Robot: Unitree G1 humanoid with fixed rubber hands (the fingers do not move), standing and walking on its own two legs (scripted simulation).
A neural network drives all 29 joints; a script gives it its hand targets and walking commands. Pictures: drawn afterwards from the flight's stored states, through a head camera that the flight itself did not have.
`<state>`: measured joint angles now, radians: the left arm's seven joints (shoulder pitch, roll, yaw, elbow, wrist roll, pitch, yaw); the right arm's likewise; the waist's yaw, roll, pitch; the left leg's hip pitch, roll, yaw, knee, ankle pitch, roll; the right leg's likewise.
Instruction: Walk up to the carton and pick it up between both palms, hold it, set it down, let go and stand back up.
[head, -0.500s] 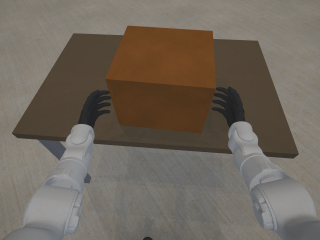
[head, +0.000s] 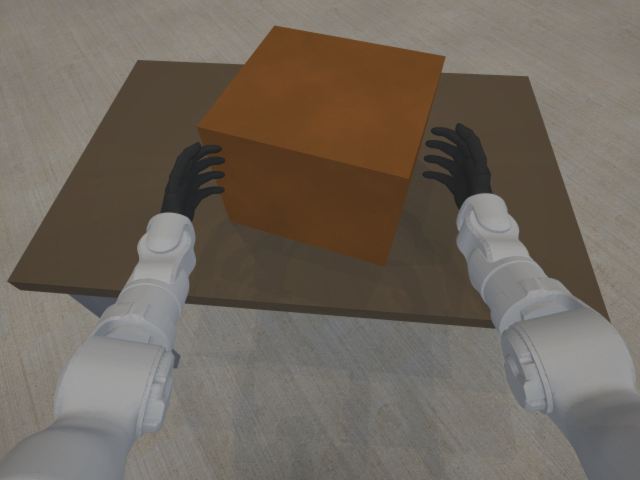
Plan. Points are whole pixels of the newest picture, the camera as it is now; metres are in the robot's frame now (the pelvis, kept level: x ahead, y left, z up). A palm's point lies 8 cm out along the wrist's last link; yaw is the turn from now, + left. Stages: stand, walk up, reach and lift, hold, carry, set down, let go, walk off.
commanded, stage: set down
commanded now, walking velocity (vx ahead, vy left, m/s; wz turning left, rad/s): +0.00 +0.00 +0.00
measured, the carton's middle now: (329, 145) +0.62 +0.04 -0.01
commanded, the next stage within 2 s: none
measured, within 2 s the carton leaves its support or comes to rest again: rests again in 0.04 s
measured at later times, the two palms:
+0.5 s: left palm (164, 187) +0.45 +0.25 +0.08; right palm (476, 163) +0.48 -0.15 +0.10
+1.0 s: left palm (116, 120) +0.44 +0.26 +0.19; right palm (494, 82) +0.48 -0.13 +0.22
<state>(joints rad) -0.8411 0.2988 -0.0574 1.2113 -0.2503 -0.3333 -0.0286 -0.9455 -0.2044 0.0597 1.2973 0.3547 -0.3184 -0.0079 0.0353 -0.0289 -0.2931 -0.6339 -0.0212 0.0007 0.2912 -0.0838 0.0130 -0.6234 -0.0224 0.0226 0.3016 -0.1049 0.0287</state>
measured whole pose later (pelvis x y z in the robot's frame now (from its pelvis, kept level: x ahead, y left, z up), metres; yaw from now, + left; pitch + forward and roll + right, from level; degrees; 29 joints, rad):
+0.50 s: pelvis +0.02 -0.01 +0.01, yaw +2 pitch +25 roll +0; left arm -0.88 0.40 -0.07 1.22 -0.34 -0.27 -0.09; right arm -0.92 -0.24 0.12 1.13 0.42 -0.23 -0.04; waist 0.00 -0.03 -0.27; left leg -0.53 -0.01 -0.05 0.10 -0.01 -0.01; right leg -0.51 -0.01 0.05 0.13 -0.05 0.03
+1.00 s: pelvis -0.02 +0.00 +0.01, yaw +2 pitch +21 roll +0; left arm -1.18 0.43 -0.13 1.28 -0.39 0.00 -0.06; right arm -1.25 -0.31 0.06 1.29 0.40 0.01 -0.02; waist 0.01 -0.04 -0.30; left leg -0.52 -0.04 -0.03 0.12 0.03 0.00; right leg -0.51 -0.04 0.05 0.16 -0.02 0.05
